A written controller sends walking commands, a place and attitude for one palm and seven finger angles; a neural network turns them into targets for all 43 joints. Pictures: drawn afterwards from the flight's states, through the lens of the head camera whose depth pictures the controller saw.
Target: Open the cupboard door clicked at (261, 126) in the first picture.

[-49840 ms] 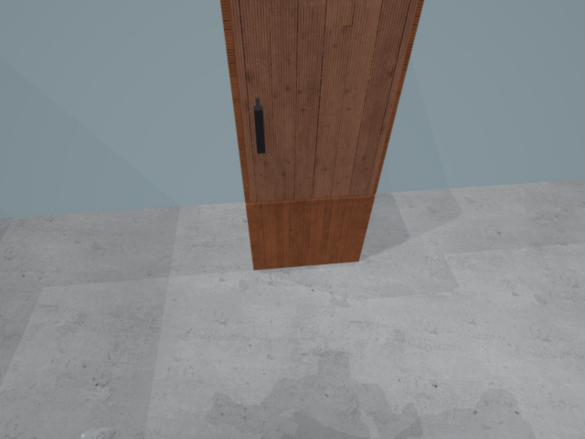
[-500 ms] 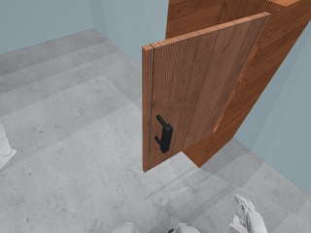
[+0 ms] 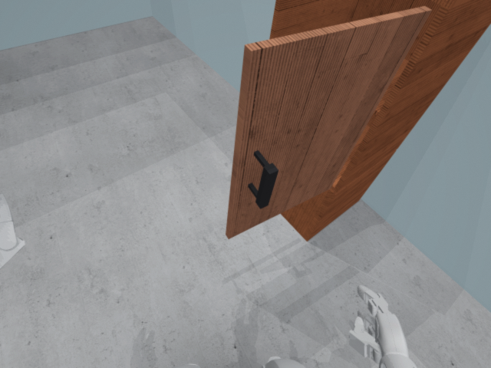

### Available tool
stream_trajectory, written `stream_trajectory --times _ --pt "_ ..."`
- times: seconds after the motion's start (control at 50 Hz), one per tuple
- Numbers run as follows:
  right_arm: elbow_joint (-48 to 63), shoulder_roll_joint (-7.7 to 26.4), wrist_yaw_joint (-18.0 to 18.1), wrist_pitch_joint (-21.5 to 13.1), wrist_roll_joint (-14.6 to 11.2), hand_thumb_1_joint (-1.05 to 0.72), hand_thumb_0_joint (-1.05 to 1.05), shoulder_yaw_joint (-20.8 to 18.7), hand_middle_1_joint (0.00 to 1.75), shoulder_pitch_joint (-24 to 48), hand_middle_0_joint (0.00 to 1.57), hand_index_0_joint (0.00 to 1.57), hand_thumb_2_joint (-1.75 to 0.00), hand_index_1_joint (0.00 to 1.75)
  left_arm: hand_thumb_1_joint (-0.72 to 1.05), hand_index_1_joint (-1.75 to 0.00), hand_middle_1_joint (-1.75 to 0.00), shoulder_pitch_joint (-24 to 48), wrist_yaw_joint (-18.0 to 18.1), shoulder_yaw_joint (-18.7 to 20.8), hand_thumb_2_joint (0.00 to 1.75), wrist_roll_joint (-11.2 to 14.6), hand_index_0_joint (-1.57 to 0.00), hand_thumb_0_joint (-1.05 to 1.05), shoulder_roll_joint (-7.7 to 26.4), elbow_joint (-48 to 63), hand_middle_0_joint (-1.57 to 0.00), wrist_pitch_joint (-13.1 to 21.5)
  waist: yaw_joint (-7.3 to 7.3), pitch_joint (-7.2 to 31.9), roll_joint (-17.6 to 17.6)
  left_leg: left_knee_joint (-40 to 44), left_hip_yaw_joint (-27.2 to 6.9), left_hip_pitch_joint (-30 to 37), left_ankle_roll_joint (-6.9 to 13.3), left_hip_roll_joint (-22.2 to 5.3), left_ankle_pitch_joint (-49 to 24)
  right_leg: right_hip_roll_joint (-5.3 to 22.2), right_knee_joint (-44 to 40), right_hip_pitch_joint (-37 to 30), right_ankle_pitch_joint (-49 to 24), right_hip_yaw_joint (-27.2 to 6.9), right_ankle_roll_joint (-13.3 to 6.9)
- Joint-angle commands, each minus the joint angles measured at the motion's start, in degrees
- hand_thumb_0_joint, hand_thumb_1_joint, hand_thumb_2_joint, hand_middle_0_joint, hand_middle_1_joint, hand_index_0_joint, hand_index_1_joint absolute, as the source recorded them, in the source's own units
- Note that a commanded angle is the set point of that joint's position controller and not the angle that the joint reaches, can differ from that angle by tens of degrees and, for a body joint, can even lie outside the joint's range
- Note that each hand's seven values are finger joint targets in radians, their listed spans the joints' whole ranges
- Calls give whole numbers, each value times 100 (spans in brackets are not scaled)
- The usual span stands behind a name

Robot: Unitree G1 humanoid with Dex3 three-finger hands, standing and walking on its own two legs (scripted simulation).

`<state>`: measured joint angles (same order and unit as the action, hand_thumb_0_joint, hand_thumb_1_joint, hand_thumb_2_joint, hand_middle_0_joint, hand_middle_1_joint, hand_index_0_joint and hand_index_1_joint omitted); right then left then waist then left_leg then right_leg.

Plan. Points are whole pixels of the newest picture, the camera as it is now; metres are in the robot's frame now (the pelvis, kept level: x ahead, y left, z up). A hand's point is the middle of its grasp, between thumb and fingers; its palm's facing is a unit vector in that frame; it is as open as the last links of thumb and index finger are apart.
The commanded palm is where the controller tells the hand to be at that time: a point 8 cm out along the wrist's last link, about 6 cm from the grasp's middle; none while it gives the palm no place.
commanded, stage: step back with the hand held close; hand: left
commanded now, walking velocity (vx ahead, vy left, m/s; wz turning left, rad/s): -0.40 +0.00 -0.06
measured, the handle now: (260, 180) +0.49 +0.00 -0.04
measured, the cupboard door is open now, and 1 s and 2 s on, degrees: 82 82 82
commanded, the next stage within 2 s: stop stepping back and stand still in 0.06 s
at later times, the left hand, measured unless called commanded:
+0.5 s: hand out of the picture +0.09 +0.20 +0.16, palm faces +0.38 -0.79 -0.48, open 7.4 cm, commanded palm +0.03 +0.24 +0.18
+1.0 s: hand out of the picture +0.05 +0.21 +0.16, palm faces +0.41 -0.81 -0.42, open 7.4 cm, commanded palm -0.01 +0.26 +0.18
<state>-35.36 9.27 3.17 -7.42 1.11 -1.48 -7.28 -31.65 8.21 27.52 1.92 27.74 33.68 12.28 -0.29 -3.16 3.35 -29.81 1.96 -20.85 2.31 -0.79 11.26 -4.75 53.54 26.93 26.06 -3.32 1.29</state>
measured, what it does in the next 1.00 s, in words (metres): walks backwards: right foot, then left foot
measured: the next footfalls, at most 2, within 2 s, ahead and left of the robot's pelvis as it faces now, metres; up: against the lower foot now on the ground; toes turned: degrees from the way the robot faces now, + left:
right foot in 0.26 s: -0.14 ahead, -0.13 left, +0.00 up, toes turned -6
left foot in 0.56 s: -0.10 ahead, +0.06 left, +0.00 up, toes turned +1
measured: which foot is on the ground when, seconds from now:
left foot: down 0.00-0.26, up 0.28-0.54, down 0.56-0.78, up 0.80-1.00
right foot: up 0.00-0.24, down 0.26-1.00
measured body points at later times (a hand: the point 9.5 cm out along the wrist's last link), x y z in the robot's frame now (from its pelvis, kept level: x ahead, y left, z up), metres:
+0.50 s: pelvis -0.13 -0.05 +0.00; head -0.13 -0.05 +0.45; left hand +0.07 +0.24 +0.19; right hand -0.04 -0.33 -0.09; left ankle -0.12 +0.06 -0.71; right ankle -0.20 -0.14 -0.74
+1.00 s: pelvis -0.17 -0.03 +0.00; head -0.17 -0.03 +0.45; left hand +0.02 +0.25 +0.18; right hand -0.04 -0.27 -0.10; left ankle -0.14 +0.09 -0.72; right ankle -0.18 -0.12 -0.74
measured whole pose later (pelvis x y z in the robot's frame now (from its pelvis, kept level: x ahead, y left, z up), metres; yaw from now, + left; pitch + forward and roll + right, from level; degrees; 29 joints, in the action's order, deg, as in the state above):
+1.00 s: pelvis -0.17 -0.03 +0.00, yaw -4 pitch +0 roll +1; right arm -38.1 11.1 4.2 -6.7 1.0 1.0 -15.1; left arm -28.8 9.5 21.6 0.3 20.2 25.1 12.2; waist -0.9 0.0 1.2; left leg -37.8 4.1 -19.1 1.3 -1.8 17.5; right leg 0.2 29.8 12.3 17.1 3.7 -2.5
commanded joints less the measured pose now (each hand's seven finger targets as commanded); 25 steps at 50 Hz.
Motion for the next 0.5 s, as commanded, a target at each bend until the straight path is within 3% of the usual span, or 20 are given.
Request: stream_trajectory --times 0.0,0.06,0.1,0.14,0.18,0.2,0.22,0.24,0.26,0.28,0.3,0.32,0.36,0.38,0.44,0.46,0.48 --pt "564 950 -16 -426 -28 -90 0 -298 30 26 20 20 -90 30 90 -30 -30 219 103 243 90 43 -20 0 460 1342 -20 189 89 1398 -1362 968 -933 1632 578 -1776 -3760 195 172 -145 127 218 59" --pt "559 955 49 -383 8 -90 0 -234 30 213 20 20 -90 30 90 -30 -30 392 121 187 90 56 -20 0 495 1090 -20 -2 111 1063 -1447 1482 -982 1029 592 -1756 -2086 180 -205 -571 274 343 86" --pt "592 941 55 -369 0 -90 0 -205 30 277 20 20 -90 30 90 -30 -30 383 138 298 90 112 -20 0 591 1082 -20 -44 79 1190 -1545 1747 -963 852 572 -1663 -889 139 -603 -912 315 441 42" --pt "682 944 49 -349 20 -90 0 -181 30 362 20 20 -90 30 90 -30 -30 125 137 511 90 156 -20 0 807 1160 -20 -48 21 1265 -1776 2005 -860 569 480 -1506 -145 87 -1206 -1363 279 608 -27" --pt "796 899 6 -286 -29 -90 0 -126 30 298 20 20 -90 30 90 -30 -30 -294 127 598 90 240 -20 0 804 1261 -20 -1 -31 1333 -1749 1825 -446 296 184 -1074 906 132 -2665 -2136 -160 828 -168" --pt "864 873 -16 -222 -59 -90 0 -124 30 288 20 20 -90 30 90 -30 -30 -489 113 695 90 229 -20 0 917 1331 -20 41 -30 1189 -1368 1313 -144 204 -44 -661 1244 309 -3646 -2182 -568 713 -245" --pt "894 770 -52 -113 -71 -90 0 -93 30 228 20 20 -90 30 90 -30 -30 -632 101 861 90 200 -20 0 1151 1333 -20 89 25 1061 -246 -17 288 220 -330 -140 1203 1084 -4370 -1654 -549 -166 -489" --pt "937 765 -75 -38 -28 -90 0 -27 30 292 20 20 -90 30 90 -30 -30 -659 176 1264 90 170 -20 0 1617 1475 -20 157 -94 1154 564 -1628 155 -80 -432 143 1079 2344 -4622 -1000 -1089 -1573 -947" --pt "866 792 -83 -54 36 -90 0 34 30 134 20 20 -90 30 90 -30 -30 -482 257 1307 90 121 -20 0 1641 1278 -20 223 -69 998 487 -2552 -79 -924 -393 -10 1281 2835 -4297 -1180 -2792 -1711 -1298" --pt "722 711 -39 -82 -182 -90 0 -37 30 -151 20 20 -90 30 90 -30 -30 -503 202 793 90 197 -20 0 1006 687 -20 110 106 1210 998 -3013 -266 -1408 -407 126 1193 2316 -3522 -2038 -4594 -1163 -886" --pt "743 748 3 -99 -214 -90 0 -42 30 -85 20 20 -90 30 90 -30 -30 -299 228 762 90 147 -20 0 959 629 -20 86 159 1152 933 -3082 -240 -1573 -414 -15 967 2159 -3184 -2276 -5450 -831 -689" --pt "706 760 60 -91 -189 -90 0 -27 30 -15 20 20 -90 30 90 -30 -30 -212 266 732 90 79 -20 0 902 445 -20 75 170 1026 572 -2888 -104 -1478 -413 -68 823 2117 -3095 -2271 -5629 -652 -721" --pt "694 834 127 -89 -157 -90 0 -18 30 32 20 20 -90 30 90 -30 -30 127 266 469 90 17 -20 0 710 148 -20 100 166 714 151 -2079 68 -996 -316 -90 723 2090 -3139 -1977 -4936 -553 -748" --pt "676 852 147 -92 -137 -90 0 -23 30 56 20 20 -90 30 90 -30 -30 197 273 425 90 -30 -20 0 710 -43 -20 139 124 655 129 -1712 183 -776 -241 -28 689 2017 -3183 -1900 -4534 -567 -695" --pt "676 971 142 -164 -131 -90 0 -131 30 53 20 20 -90 30 90 -30 -30 489 283 284 90 -51 -20 0 720 90 -20 242 44 654 632 -805 343 -508 -65 38 894 2078 -3200 -2251 -3756 -706 -632" --pt "706 959 135 -184 -105 -90 0 -139 30 12 20 20 -90 30 90 -30 -30 437 290 290 90 -78 -20 0 705 227 -20 270 28 644 652 -460 368 -316 -19 48 852 2032 -3152 -2255 -3573 -757 -676" --pt "707 972 122 -200 -95 -90 0 -151 30 -27 20 20 -90 30 90 -30 -30 387 303 324 90 -83 -20 0 727 387 -20 292 65 714 460 -36 402 -12 3 71 654 1984 -3049 -2219 -3450 -799 -666"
